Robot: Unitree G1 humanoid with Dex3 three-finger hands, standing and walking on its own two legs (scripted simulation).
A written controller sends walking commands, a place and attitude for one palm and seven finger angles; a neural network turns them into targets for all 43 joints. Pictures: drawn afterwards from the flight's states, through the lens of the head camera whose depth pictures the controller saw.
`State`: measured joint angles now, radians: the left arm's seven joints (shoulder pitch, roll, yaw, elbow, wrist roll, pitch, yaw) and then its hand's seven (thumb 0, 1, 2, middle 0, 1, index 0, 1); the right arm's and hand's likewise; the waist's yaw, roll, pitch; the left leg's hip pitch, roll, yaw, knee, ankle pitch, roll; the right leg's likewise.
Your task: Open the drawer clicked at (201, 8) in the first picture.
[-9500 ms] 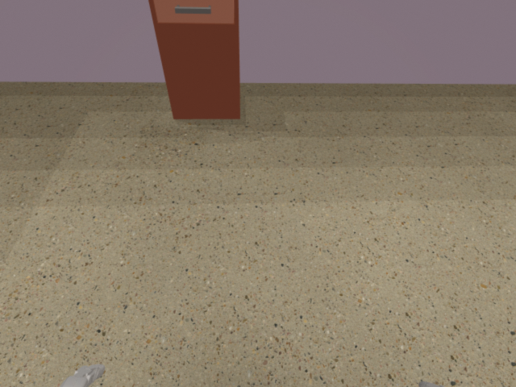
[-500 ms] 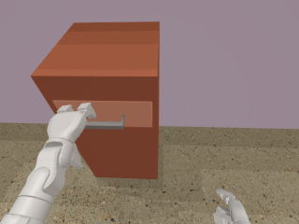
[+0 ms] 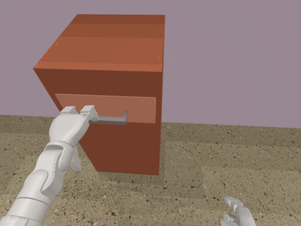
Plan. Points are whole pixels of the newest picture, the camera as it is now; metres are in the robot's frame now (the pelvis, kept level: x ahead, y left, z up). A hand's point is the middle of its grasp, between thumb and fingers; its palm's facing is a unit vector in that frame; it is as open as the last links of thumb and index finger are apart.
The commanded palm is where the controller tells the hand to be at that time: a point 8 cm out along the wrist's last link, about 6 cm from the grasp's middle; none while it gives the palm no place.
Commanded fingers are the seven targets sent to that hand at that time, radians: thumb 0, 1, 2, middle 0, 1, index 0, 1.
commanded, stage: move the hooked fingers above the handle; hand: left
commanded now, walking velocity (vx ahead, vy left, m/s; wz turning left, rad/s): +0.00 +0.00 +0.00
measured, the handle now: (106, 115) +0.51 +0.25 -0.09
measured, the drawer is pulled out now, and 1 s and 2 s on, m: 0.00 0.00 0.00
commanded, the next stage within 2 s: none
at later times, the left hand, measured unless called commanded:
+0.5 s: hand (90, 127) +0.37 +0.24 +0.03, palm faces -0.01 -0.05 -1.00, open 13.8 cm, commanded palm +0.35 +0.26 +0.08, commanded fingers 0.00 -0.50 0.30 -0.30 -1.20 -0.30 -1.20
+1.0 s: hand (91, 118) +0.43 +0.26 -0.01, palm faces +0.02 -0.02 -1.00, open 13.8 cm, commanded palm +0.40 +0.26 +0.05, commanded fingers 0.00 -0.50 0.30 -0.30 -1.20 -0.30 -1.20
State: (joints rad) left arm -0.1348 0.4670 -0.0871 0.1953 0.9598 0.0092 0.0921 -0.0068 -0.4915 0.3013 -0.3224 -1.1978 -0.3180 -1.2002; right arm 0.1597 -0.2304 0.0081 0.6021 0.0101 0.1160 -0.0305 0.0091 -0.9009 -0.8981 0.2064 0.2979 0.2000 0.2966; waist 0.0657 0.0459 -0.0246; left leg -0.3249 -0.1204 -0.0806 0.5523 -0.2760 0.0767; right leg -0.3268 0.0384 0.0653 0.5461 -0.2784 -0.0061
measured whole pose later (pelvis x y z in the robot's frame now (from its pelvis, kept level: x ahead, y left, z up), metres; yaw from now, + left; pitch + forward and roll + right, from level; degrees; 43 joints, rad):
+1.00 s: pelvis +0.02 -0.01 -0.03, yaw -2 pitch +17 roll -2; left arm -0.48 0.52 0.06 0.76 1.07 -0.13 0.35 0.00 -0.49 0.30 -0.32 -1.20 -0.32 -1.20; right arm 0.25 -0.25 -0.05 0.64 0.00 0.15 -0.04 0.01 -0.90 -0.90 0.21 0.30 0.20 0.30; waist -0.02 0.04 -0.15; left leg -0.71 -0.08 -0.06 0.83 -0.42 0.06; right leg -0.70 0.09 0.06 0.79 -0.39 -0.02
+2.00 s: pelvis +0.01 -0.01 -0.04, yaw -2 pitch +20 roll -3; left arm -0.59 0.55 0.02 0.96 1.07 -0.16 0.31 -0.01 -0.49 0.30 -0.32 -1.20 -0.32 -1.20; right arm 0.32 -0.26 -0.04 0.66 -0.01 0.17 -0.05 0.00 -0.90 -0.90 0.21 0.30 0.20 0.30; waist -0.06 0.04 -0.16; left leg -0.80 -0.07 -0.07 0.89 -0.43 0.07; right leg -0.78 0.10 0.04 0.81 -0.38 -0.02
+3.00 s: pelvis +0.00 +0.00 -0.05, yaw -2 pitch +21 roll -4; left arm -0.63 0.59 0.06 0.92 1.09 -0.25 0.38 -0.01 -0.49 0.30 -0.33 -1.20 -0.32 -1.20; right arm 0.31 -0.27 -0.05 0.68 -0.02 0.16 -0.05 0.00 -0.90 -0.90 0.21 0.30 0.20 0.30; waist -0.07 0.03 -0.17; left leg -0.87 -0.08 -0.08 0.97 -0.45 0.07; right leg -0.84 0.10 0.02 0.87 -0.40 -0.01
